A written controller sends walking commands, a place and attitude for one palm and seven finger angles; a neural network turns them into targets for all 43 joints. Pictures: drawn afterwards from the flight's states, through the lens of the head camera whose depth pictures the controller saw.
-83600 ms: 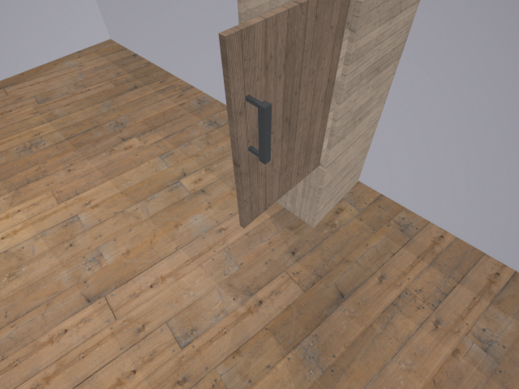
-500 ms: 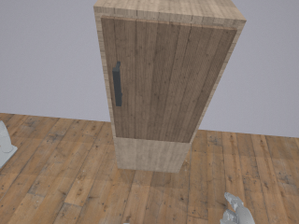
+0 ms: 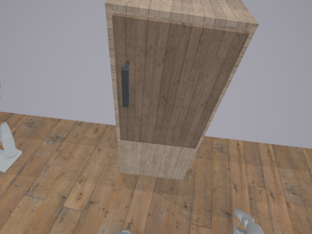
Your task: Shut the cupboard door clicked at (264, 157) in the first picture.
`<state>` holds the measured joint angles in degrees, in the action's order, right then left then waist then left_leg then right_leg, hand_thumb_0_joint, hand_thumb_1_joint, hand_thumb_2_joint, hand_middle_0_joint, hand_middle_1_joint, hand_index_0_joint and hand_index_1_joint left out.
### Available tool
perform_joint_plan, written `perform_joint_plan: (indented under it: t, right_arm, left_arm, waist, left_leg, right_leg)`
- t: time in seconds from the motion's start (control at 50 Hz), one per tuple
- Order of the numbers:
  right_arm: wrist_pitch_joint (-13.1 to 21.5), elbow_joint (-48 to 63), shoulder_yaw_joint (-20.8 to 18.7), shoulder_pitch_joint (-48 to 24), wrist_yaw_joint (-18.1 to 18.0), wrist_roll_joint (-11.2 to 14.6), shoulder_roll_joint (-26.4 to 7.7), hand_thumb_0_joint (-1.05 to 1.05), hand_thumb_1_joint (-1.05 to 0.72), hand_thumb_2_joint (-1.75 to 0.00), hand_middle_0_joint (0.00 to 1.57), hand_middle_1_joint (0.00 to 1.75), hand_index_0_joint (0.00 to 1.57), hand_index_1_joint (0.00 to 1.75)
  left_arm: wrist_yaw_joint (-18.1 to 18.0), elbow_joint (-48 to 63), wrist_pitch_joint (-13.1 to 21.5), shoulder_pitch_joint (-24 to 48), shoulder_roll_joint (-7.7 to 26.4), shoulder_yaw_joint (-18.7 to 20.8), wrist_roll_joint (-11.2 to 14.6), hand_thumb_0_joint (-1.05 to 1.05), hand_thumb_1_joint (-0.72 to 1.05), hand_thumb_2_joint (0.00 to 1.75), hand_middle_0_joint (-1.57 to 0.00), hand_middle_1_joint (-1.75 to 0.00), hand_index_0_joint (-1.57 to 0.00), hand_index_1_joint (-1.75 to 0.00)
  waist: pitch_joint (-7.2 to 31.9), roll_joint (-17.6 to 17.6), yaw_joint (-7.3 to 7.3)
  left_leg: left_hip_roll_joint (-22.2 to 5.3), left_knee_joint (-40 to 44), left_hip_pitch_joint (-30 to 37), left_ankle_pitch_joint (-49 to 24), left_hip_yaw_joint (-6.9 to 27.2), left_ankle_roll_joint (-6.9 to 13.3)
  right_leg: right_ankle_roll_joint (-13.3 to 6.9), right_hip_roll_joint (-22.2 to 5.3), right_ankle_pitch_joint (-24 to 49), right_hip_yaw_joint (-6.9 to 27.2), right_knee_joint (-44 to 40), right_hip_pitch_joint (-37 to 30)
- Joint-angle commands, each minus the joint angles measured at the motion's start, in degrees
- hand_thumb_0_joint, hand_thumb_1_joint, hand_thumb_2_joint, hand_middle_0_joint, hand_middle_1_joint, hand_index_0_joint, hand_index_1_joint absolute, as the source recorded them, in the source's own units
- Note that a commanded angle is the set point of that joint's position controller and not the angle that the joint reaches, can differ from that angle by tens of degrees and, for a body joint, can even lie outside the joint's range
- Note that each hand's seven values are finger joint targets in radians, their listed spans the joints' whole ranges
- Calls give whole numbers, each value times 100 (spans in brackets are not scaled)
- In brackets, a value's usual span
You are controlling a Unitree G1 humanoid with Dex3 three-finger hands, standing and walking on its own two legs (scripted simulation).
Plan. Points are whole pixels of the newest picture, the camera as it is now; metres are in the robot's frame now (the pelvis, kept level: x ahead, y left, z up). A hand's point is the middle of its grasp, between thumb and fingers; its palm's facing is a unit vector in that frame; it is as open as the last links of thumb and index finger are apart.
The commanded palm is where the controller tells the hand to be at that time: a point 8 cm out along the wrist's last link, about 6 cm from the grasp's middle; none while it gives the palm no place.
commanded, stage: step back with the hand held close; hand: left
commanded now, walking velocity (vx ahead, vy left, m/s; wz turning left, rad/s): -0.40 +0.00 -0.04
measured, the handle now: (126, 84) +0.57 +0.12 +0.06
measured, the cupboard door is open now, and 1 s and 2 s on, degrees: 0 0 0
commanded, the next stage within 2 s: stop stepping back and stand still in 0.40 s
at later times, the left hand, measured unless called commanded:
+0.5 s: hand out of the picture +0.13 +0.25 +0.20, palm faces +0.32 -0.87 -0.37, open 7.4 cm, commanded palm +0.06 +0.29 +0.20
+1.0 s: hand out of the picture +0.04 +0.27 +0.20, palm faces +0.32 -0.82 -0.47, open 7.4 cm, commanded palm +0.00 +0.32 +0.20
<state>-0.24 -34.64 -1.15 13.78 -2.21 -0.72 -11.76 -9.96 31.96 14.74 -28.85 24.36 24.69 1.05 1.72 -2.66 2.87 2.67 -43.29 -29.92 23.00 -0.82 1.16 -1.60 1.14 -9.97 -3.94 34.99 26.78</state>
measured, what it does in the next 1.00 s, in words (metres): walks backwards: right foot, then left foot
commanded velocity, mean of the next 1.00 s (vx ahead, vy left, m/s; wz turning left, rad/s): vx -0.07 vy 0.01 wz -0.03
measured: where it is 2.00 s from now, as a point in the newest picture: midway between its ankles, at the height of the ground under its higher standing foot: outside the picture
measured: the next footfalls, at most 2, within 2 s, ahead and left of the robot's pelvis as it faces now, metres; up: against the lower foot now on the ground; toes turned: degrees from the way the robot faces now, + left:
right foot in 0.50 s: -0.14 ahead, -0.04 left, +0.00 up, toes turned -4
left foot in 0.68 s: +0.00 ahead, +0.09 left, +0.00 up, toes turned -5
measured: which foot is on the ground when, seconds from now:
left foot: down 0.00-0.54, up 0.56-0.66, down 0.68-0.92, up 0.94-1.00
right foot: down 0.00-0.08, up 0.10-0.48, down 0.50-1.00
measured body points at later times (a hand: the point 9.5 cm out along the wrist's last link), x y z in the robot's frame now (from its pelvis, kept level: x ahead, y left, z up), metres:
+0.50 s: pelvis -0.10 +0.00 +0.01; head -0.08 +0.06 +0.46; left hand +0.10 +0.30 +0.22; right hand +0.11 -0.20 -0.02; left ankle +0.09 +0.07 -0.72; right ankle -0.21 -0.12 -0.71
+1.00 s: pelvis -0.17 +0.03 +0.02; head -0.19 +0.05 +0.47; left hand +0.02 +0.31 +0.22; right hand -0.09 -0.22 -0.08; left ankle -0.09 +0.12 -0.68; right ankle -0.20 -0.07 -0.72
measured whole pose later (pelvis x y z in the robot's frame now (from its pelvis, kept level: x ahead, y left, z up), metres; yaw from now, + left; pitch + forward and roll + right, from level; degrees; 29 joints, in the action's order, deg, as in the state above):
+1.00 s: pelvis -0.17 +0.03 +0.02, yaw -6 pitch +0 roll -1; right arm 4.0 -38.9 0.5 18.9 -2.3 -0.9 -10.4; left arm -8.5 31.0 12.5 -36.2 26.4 24.2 2.1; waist 4.7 -1.3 1.7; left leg 1.3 -49.4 -30.4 19.5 0.0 -0.6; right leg -3.1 2.7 -17.1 -0.4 27.8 10.8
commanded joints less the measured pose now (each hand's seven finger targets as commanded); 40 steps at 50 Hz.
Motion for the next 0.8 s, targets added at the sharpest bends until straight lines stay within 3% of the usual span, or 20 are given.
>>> perform_joint_plan:
  t: [0.0, 0.04, 0.06, 0.08, 0.14, 0.22, 0.34, 0.42, 0.44, 0.5, 0.52, 0.54, 0.56, 0.6, 0.64, 0.66, 0.68, 0.72, 0.74, 0.78]
  right_arm:
    - [180, 886, -213, -416, -130, 27, -716, 0, -90, -90, 20, 30, 20, 30]
    - [362, 967, -250, -609, -251, 27, -886, 0, -90, -90, 20, 30, 20, 30]
    - [481, 926, -276, -656, -274, 2, -921, 0, -90, -90, 20, 30, 20, 30]
    - [575, 911, -317, -714, -295, -27, -913, 0, -90, -90, 20, 30, 20, 30]
    - [803, 649, -344, -612, -224, -108, -761, 0, -90, -90, 20, 30, 20, 30]
    - [992, 421, -221, -595, -155, -81, -707, 0, -90, -90, 20, 30, 20, 30]
    - [924, 399, -215, -649, -79, -113, -656, 0, -90, -90, 20, 30, 20, 30]
    - [729, 610, -147, -838, -12, -134, -622, 0, -90, -90, 20, 30, 20, 30]
    - [651, 621, -143, -820, -7, -129, -627, 0, -90, -90, 20, 30, 20, 30]
    - [568, 668, -54, -804, -19, -136, -535, 0, -90, -90, 20, 30, 20, 30]
    - [589, 670, -172, -679, -76, 11, -578, 0, -90, -90, 20, 30, 20, 30]
    - [549, 729, -162, -683, -115, 4, -635, 0, -90, -90, 20, 30, 20, 30]
    - [495, 714, -80, -675, -144, 12, -598, 0, -90, -90, 20, 30, 20, 30]
    - [476, 623, -15, -602, -230, 30, -693, 0, -90, -90, 20, 30, 20, 30]
    - [606, 622, -70, -528, -323, 133, -852, 0, -90, -90, 20, 30, 20, 30]
    - [709, 658, -98, -521, -355, 187, -879, 0, -90, -90, 20, 30, 20, 30]
    - [809, 655, -135, -565, -364, 208, -894, 0, -90, -90, 20, 30, 20, 30]
    - [901, 662, -66, -537, -348, 145, -840, 0, -90, -90, 20, 30, 20, 30]
    - [960, 660, -83, -554, -331, 97, -827, 0, -90, -90, 20, 30, 20, 30]
    - [1064, 657, -106, -569, -281, 38, -770, 0, -90, -90, 20, 30, 20, 30]
  left_arm:
    - [-225, 1240, 247, -386, 1249, 961, 102, 0, 90, 90, -20, -30, -20, -30]
    - [-166, 1479, 343, -352, 1280, 1065, 73, 0, 90, 90, -20, -30, -20, -30]
    - [-108, 1414, 371, -240, 1248, 1129, 61, 0, 90, 90, -20, -30, -20, -30]
    - [-77, 1484, 372, -14, 1349, 1186, 77, 0, 90, 90, -20, -30, -20, -30]
    - [-38, 1290, 292, 175, 929, 796, 138, 0, 90, 90, -20, -30, -20, -30]
    - [67, 1106, 239, 386, 667, 261, 178, 0, 90, 90, -20, -30, -20, -30]
    - [216, 1388, 189, 608, 987, 455, 318, 0, 90, 90, -20, -30, -20, -30]
    - [308, 1555, 230, 102, 1283, 816, 498, 0, 90, 90, -20, -30, -20, -30]
    - [312, 1521, 244, -38, 1381, 942, 521, 0, 90, 90, -20, -30, -20, -30]
    - [203, 1534, 294, -153, 1703, 1213, 489, 0, 90, 90, -20, -30, -20, -30]
    - [218, 1279, 172, -169, 1439, 905, 457, 0, 90, 90, -20, -30, -20, -30]
    - [169, 1043, -8, -335, 1458, 1019, 395, 0, 90, 90, -20, -30, -20, -30]
    - [125, 925, -134, -221, 1348, 918, 358, 0, 90, 90, -20, -30, -20, -30]
    - [50, 480, -264, 573, 1096, 604, 263, 0, 90, 90, -20, -30, -20, -30]
    - [27, 121, -251, 1113, 985, 406, 160, 0, 90, 90, -20, -30, -20, -30]
    - [21, 86, -196, 1236, 999, 383, 136, 0, 90, 90, -20, -30, -20, -30]
    - [30, 206, -109, 1129, 1141, 445, 168, 0, 90, 90, -20, -30, -20, -30]
    - [51, 767, -37, 916, 965, 389, 186, 0, 90, 90, -20, -30, -20, -30]
    - [41, 1038, -16, 886, 1029, 471, 166, 0, 90, 90, -20, -30, -20, -30]
    - [30, 1390, -2, 417, 1246, 683, 189, 0, 90, 90, -20, -30, -20, -30]
  waist:
    - [826, 410, -75]
    - [614, 1678, -137]
    - [557, 1886, -179]
    - [550, 1702, -177]
    - [577, 1009, -242]
    - [771, 1164, -243]
    - [1589, 1672, -269]
    - [1647, 1856, -349]
    - [1555, 1627, -328]
    - [1149, 293, -253]
    - [896, -507, -184]
    - [458, -640, -213]
    - [149, -387, -146]
    - [-506, 273, 29]
    - [-726, 617, -34]
    - [-743, 435, -80]
    - [-487, 578, -80]
    - [-82, 1690, -96]
    - [53, 1809, -177]
    - [461, 1489, -290]
  left_leg:
    - [-666, 1255, 598, -604, 824, 116]
    - [-1735, 2789, -750, 427, 1854, 522]
    - [-2229, 3489, -1599, 1421, 2285, 680]
    - [-2376, 3672, -1557, 1520, 2490, 717]
    - [-2109, 3030, 217, -15, 1936, 619]
    - [-1932, 3157, 1636, -599, 1622, 402]
    - [-1712, 3570, 2535, -826, 1113, -153]
    - [-1398, 3390, 2063, -899, 469, -493]
    - [-1247, 3113, 1919, -836, 263, -549]
    - [-549, 573, 2467, -738, -276, -525]
    - [-278, -374, 2463, -499, 85, -487]
    - [-346, -901, 1935, -557, 218, -419]
    - [-450, -989, 1333, -466, 395, -348]
    - [-656, 104, 1118, -560, 549, -209]
    - [-600, 1214, 1140, -540, 617, -44]
    - [-651, 1472, 1104, -520, 717, 26]
    - [-774, 1781, 1379, -138, 976, 18]
    - [-1178, 3600, 850, 1730, 2264, -87]
    - [-1317, 3983, 686, 2162, 2465, -164]
    - [-1297, 3867, 701, 1797, 2032, -174]
  right_leg:
    - [-315, -1225, -408, 1291, -1015, -504]
    - [145, 17, -644, 538, 536, -1550]
    - [191, 347, -925, 537, 1487, -2261]
    - [200, 442, -1128, 651, 2100, -2138]
    - [199, 274, -1720, 716, 2062, -766]
    - [261, 297, -2004, 558, 1052, -368]
    - [118, 483, -2021, 214, -152, -893]
    - [-47, 433, -1308, 28, -1458, -1669]
    - [-119, 268, -1171, 127, -1777, -1692]
    - [-552, -1386, -864, 1035, -2514, 183]
    - [-759, -1658, -1752, 1285, -2467, 902]
    - [-929, -1732, -1877, 1439, -2358, 989]
    - [-911, -1713, -1807, 1383, -2155, 708]
    - [-511, -1480, -1939, 1100, -1837, 538]
    - [-143, -819, -1686, 745, -1527, 170]
    - [-41, -594, -1414, 708, -1504, -95]
    - [-23, -507, -1697, 610, -1342, -120]
    - [174, 220, -1697, 196, -43, -1041]
    - [164, 319, -1684, 241, 305, -1287]
    - [97, 365, -1615, 203, 28, -1790]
